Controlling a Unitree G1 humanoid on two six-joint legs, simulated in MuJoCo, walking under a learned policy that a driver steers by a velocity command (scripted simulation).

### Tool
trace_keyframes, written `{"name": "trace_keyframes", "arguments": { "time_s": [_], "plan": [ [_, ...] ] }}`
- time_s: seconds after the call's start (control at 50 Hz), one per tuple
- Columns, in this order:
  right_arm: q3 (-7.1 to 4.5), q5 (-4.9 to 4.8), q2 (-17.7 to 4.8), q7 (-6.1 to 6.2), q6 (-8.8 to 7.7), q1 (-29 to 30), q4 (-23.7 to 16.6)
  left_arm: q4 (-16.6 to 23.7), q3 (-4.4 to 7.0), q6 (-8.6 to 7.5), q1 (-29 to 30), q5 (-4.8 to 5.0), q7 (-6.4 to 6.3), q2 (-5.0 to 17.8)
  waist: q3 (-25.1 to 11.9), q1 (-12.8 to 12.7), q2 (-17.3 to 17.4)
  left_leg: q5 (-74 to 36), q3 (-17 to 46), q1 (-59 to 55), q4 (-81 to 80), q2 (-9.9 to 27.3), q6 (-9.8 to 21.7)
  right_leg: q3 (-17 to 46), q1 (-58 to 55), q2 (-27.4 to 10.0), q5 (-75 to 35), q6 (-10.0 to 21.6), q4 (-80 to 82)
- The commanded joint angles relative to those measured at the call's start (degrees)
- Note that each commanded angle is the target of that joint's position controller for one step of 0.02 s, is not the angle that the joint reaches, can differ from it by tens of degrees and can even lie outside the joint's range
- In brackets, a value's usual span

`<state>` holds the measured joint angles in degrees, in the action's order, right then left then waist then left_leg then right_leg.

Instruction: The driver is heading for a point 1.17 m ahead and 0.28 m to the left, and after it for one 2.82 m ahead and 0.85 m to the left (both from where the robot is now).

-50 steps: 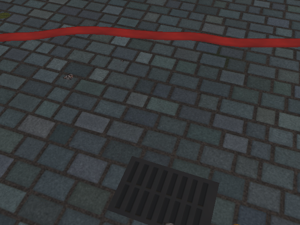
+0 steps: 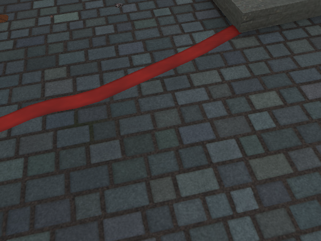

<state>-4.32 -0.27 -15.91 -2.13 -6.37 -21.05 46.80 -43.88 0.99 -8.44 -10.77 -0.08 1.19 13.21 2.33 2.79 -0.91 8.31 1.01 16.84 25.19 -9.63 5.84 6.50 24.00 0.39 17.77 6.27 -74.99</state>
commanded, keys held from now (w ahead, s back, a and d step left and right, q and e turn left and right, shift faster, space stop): w+q+shift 0.64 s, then w+e+shift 0.36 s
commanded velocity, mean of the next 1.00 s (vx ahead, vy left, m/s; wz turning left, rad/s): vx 1.00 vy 0.00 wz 0.52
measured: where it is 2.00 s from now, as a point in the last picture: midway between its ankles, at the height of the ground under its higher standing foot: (87, 90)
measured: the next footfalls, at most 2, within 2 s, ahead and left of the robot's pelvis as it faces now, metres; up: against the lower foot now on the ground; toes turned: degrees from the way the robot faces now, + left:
right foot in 0.28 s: +0.47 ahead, -0.15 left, +0.00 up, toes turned +20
left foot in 0.74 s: +0.72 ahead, +0.28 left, +0.00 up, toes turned +41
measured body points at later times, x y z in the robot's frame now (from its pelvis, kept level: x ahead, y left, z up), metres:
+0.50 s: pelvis +0.42 -0.02 +0.00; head +0.42 -0.01 +0.45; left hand +0.31 +0.27 -0.11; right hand +0.71 -0.19 -0.06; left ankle +0.42 +0.11 -0.62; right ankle +0.43 -0.17 -0.73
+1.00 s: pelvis +0.77 +0.23 +0.00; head +0.77 +0.23 +0.45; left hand +0.75 +0.53 -0.10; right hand +0.93 +0.01 -0.12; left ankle +0.69 +0.25 -0.73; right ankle +0.96 +0.12 -0.63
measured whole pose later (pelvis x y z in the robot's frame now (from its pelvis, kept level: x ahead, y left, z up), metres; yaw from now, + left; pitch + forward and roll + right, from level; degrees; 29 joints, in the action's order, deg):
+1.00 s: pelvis +0.77 +0.23 +0.00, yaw +32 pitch -2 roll +2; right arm -3.8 1.0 -13.8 -2.1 -6.7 -24.2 47.1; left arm -44.0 2.5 -2.9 -12.9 3.2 0.2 16.6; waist 0.9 2.9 -3.3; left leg 17.2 -10.3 2.2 20.9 -4.6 4.7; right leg 6.9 43.5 -8.5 4.4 2.8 -69.3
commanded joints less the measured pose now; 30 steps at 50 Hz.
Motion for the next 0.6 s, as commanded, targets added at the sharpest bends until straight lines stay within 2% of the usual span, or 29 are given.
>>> {"name": "trace_keyframes", "arguments": {
  "time_s": [0.02, 0.04, 0.06, 0.1, 0.12, 0.14, 0.16, 0.2, 0.22, 0.24, 0.26, 0.28, 0.3, 0.32, 0.34, 0.36, 0.38, 0.4, 0.42, 0.44, 0.46, 0.5, 0.54, 0.6],
  "plan": [
    [0.16, -0.83, -3.0, 0.17, -1.13, 1.8, -4.4, 6.0, 0.49, -1.51, -0.5, -0.73, -0.51, 3.8, -0.8, -5.3, -0.8, 9.7, 30.0, -7.9, -16.1, 15.3, 13.2, 2.2, 14.4, -4.7, 0.3, -2.2, 8.1],
    [0.33, -1.40, -3.0, 0.61, -1.09, 1.4, -4.1, 7.1, 0.31, -1.44, 1.2, -0.94, -0.79, 3.9, 1.4, -5.7, -0.8, 8.2, 28.8, -4.0, -16.5, 15.6, 13.2, 1.3, 14.5, -5.4, 0.1, -3.7, 12.6],
    [0.29, -1.58, -3.4, 1.13, -1.11, 0.6, -4.3, 8.7, -0.08, -1.54, 5.0, -1.33, -0.98, 3.8, 3.1, -4.6, -1.1, 6.2, 26.8, -0.3, -17.4, 15.0, 13.0, 0.0, 13.6, -5.5, -3.8, -5.0, 17.6],
    [-0.18, -1.98, -4.8, 2.16, -0.74, 0.0, -4.8, 11.3, -0.87, -1.87, 12.3, -1.57, -0.72, 2.5, 4.8, -2.2, 0.5, 3.4, 21.3, 8.8, -17.5, 11.3, 10.4, -2.7, 4.3, -3.3, -15.6, -6.5, 31.1],
    [-0.40, -2.20, -5.5, 2.32, -0.48, -0.7, -4.8, 12.3, -0.93, -1.95, 14.3, -1.39, -0.51, 2.0, 4.4, -1.2, 1.8, 2.7, 19.8, 12.8, -17.1, 10.2, 8.9, -3.6, -2.3, -1.6, -21.5, -7.3, 35.6],
    [-0.66, -2.45, -6.1, 2.32, -0.30, -2.5, -4.5, 13.1, -0.57, -1.88, 15.4, -0.90, -0.52, 2.4, 3.4, -0.1, 3.1, 3.8, 20.5, 14.1, -16.8, 10.5, 7.9, -3.7, -7.3, -0.2, -25.9, -8.0, 37.9],
    [-0.75, -2.95, -6.2, 2.36, -0.15, -3.7, -4.3, 13.6, 0.18, -1.66, 15.6, -0.17, -0.78, 3.8, 2.5, 0.1, 4.2, 5.9, 22.1, 12.3, -15.7, 10.9, 6.9, -2.6, -9.7, 0.3, -27.3, -8.6, 40.7],
    [-0.55, -3.47, -4.9, 2.47, 0.29, -5.5, -3.9, 14.4, 1.58, -1.35, 16.1, 1.33, -1.44, 6.5, 1.6, 0.3, 5.5, 6.4, 24.6, 4.3, -11.1, 11.8, 5.4, -0.7, -9.8, 0.5, -23.5, -9.0, 45.4],
    [-0.55, -3.31, -4.6, 2.51, 0.70, -6.1, -3.7, 14.3, 2.41, -1.45, 15.1, 1.72, -1.72, 7.8, 0.5, -0.6, 5.8, 2.4, 25.2, 0.3, -7.1, 12.2, 4.6, -0.7, -10.5, 0.8, -19.6, -8.4, 46.6],
    [-0.61, -2.97, -4.7, 2.44, 1.08, -5.8, -3.8, 13.9, 3.57, -1.68, 11.1, 1.85, -1.98, 9.5, -2.1, -3.4, 6.1, -7.9, 24.3, -2.6, -0.2, 11.4, 3.1, -1.5, -14.2, 1.3, -15.1, -7.0, 47.5],
    [-0.53, -1.96, -4.9, 2.10, 1.33, -3.7, -4.8, 12.7, 4.68, -1.77, 1.8, 2.04, -2.32, 11.3, -8.1, -8.8, 6.7, -14.0, 22.1, -0.4, 12.1, 9.8, 1.1, -0.2, -24.4, -1.8, -13.3, -4.8, 45.7],
    [0.76, 0.28, -1.2, 1.88, 1.46, -1.9, -7.2, 10.8, 5.74, -1.06, -13.6, 1.81, -3.12, 15.0, -20.0, -14.7, 1.6, -7.5, 17.7, 8.6, 31.8, 7.5, -0.2, 9.8, -42.6, -12.2, -0.7, -1.2, 43.3],
    [3.19, -3.50, 5.1, 1.64, 0.64, -11.2, -9.3, 8.4, 6.21, -0.62, -17.3, 0.46, -2.01, 19.1, -30.3, -8.9, -26.6, 21.3, 11.4, 27.0, 52.1, 3.5, -2.4, 45.1, -58.3, -27.8, 21.6, 9.6, 54.5],
    [2.68, -5.36, 0.4, 2.65, 1.16, -9.7, -8.1, 9.1, 5.50, -0.02, -14.1, 0.27, -1.63, 13.4, -22.5, -9.7, -21.2, 18.0, 9.8, 35.7, 59.8, 9.8, -2.0, 49.8, -52.5, -26.4, 34.4, 7.9, 59.1],
    [2.05, -4.16, -2.5, 2.86, 1.67, -2.1, -8.9, 8.8, 4.62, 0.55, -12.1, 0.53, -1.90, 9.1, -13.0, -10.9, -13.1, 14.0, 7.3, 38.8, 61.6, 11.4, -1.8, 38.1, -45.7, -23.4, 26.0, 5.0, 58.7],
    [1.88, -2.48, -2.6, 2.70, 2.11, 2.9, -9.9, 7.5, 4.21, 1.08, -10.5, 0.06, -1.84, 8.2, -6.9, -9.9, -2.4, 11.2, 5.7, 36.6, 59.7, 13.8, -1.8, 27.4, -36.6, -21.1, 11.9, 3.7, 58.7],
    [1.59, -1.15, -2.2, 2.30, 2.29, 5.6, -11.3, 6.6, 3.93, 1.25, -8.4, -0.79, -1.63, 7.2, -4.1, -8.1, -1.3, 9.2, 5.7, 34.0, 56.7, 15.6, -1.5, 21.4, -29.6, -19.1, 4.1, 3.5, 59.4],
    [1.52, -1.47, -0.9, 1.59, 2.88, 6.4, -12.0, 5.5, 3.63, 1.22, -7.1, -1.33, -1.34, 6.0, -1.6, -6.4, -2.1, 9.2, 6.0, 30.9, 54.8, 17.6, -1.5, 15.0, -23.8, -17.2, -2.0, 2.8, 60.1],
    [1.55, -2.34, 0.2, 1.29, 3.71, 6.5, -12.7, 4.5, 3.34, 1.19, -5.2, -0.79, -0.92, 4.4, -0.7, -4.8, -3.2, 9.3, 5.7, 30.5, 54.1, 18.4, -1.2, 11.0, -21.4, -15.6, -2.3, 1.8, 61.9],
    [1.76, -2.92, 0.9, 0.99, 4.46, 6.4, -13.6, 3.8, 3.45, 1.00, -4.1, -0.12, -0.69, 4.6, -0.1, -3.3, -4.8, 9.2, 5.8, 30.5, 53.4, 19.6, -1.4, 8.6, -19.0, -16.4, -4.3, 2.1, 63.0],
    [1.91, -2.57, 0.9, 0.74, 4.90, 7.4, -14.4, 3.2, 3.61, 0.81, -3.4, 0.36, -0.63, 4.9, 1.2, -2.8, -3.9, 7.2, 5.7, 31.9, 52.7, 20.2, -1.9, 5.4, -18.0, -16.5, -8.1, 2.3, 63.9],
    [2.01, -1.69, 0.1, 0.32, 5.09, 8.7, -15.2, 2.4, 4.00, 0.68, -2.0, 0.17, -0.87, 6.6, 2.9, -1.5, -1.7, 1.8, 5.6, 33.1, 49.0, 20.3, -2.8, -1.8, -16.7, -15.7, -14.5, 1.8, 65.1],
    [1.97, -1.40, -1.4, -0.27, 4.73, 12.0, -16.1, 2.0, 4.37, 0.44, -1.4, -0.20, -1.38, 9.1, 4.7, -1.8, -0.5, -6.9, 3.5, 31.2, 41.1, 19.8, -3.2, -8.4, -14.8, -14.2, -16.3, 0.6, 66.9],
    [2.05, -1.17, -2.1, -1.82, 3.90, 20.0, -17.8, 0.3, 4.62, 0.57, -6.1, -0.19, -1.69, 12.0, 6.8, -5.3, 3.0, -14.5, -2.7, 27.9, 27.7, 17.1, -1.2, -15.4, -19.0, -12.7, -21.0, -1.7, 67.8]
  ]
}}
Velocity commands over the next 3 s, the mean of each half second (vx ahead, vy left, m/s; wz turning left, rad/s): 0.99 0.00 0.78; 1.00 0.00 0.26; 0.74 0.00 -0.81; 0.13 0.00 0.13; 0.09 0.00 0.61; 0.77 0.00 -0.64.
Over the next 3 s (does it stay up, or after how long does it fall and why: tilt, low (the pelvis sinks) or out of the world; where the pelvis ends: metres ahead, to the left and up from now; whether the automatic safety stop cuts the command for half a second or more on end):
stays up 1.61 0.55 -0.04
